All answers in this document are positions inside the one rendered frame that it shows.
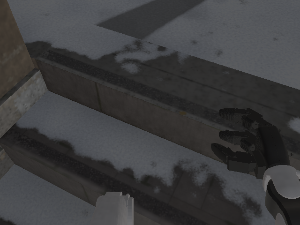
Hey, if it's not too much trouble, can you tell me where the stairs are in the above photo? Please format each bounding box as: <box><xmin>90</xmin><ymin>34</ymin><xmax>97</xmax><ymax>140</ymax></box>
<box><xmin>0</xmin><ymin>59</ymin><xmax>300</xmax><ymax>225</ymax></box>

